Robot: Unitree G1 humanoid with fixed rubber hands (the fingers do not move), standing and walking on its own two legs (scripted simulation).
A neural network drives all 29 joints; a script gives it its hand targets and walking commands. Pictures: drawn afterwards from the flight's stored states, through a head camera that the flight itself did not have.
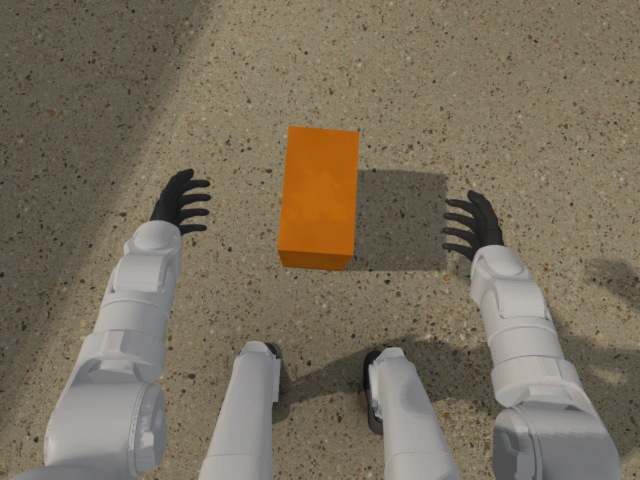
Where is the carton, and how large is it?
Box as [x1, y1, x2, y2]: [278, 126, 358, 270]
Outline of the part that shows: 289,126 278,239 278,252 283,266 341,270 352,256 353,251 358,132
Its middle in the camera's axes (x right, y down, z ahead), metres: +0.00 -0.09 +0.98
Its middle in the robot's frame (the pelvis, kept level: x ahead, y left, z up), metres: +0.58 +0.00 -0.56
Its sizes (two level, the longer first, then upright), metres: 0.293 0.164 0.254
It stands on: the floor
